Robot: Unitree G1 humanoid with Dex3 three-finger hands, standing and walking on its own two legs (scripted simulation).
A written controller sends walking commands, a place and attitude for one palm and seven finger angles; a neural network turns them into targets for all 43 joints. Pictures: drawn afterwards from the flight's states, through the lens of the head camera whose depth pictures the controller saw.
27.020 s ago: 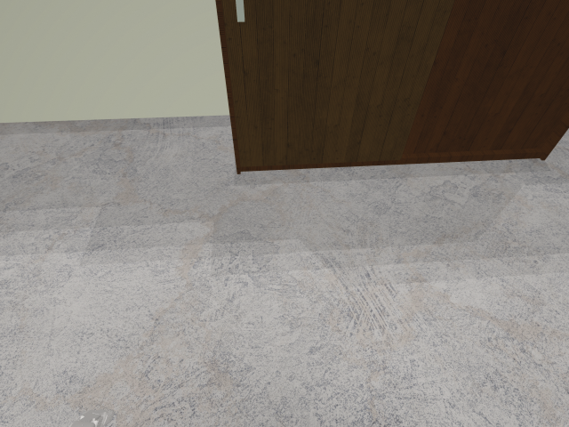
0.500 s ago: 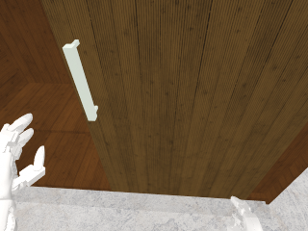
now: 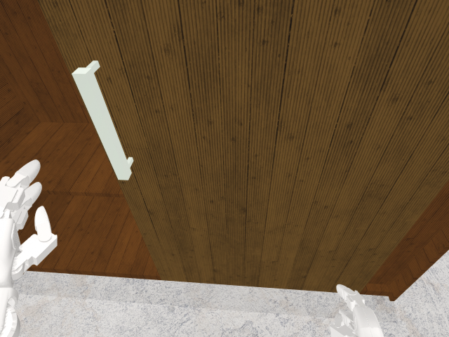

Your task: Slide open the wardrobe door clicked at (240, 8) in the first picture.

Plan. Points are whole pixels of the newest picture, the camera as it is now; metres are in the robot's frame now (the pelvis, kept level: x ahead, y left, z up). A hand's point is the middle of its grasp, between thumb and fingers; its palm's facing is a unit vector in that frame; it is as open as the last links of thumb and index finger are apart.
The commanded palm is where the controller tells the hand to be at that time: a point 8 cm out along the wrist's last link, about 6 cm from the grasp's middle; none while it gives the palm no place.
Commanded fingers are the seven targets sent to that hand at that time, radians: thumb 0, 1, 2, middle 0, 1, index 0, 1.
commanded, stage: step back with the hand held close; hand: left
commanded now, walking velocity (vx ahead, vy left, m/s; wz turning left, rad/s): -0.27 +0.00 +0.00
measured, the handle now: (111, 125) +0.48 +0.32 +0.14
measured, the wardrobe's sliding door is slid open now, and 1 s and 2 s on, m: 0.69 0.69 0.69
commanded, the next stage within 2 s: stop stepping back and stand still in 0.92 s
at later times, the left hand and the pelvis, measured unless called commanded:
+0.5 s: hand out of the picture +0.13 +0.33 +0.16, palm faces +0.41 -0.79 -0.46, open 7.4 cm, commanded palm +0.07 +0.36 +0.17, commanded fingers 0.00 0.90 0.90 -0.20 -0.30 -0.20 -0.30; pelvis -0.07 +0.06 -0.01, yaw +1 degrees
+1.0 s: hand out of the picture -0.02 +0.41 +0.17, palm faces +0.47 -0.79 -0.39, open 7.4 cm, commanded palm -0.07 +0.44 +0.17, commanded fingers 0.00 0.90 0.90 -0.20 -0.30 -0.20 -0.30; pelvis -0.20 +0.14 -0.04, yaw +1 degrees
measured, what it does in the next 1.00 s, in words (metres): walks backwards: right foot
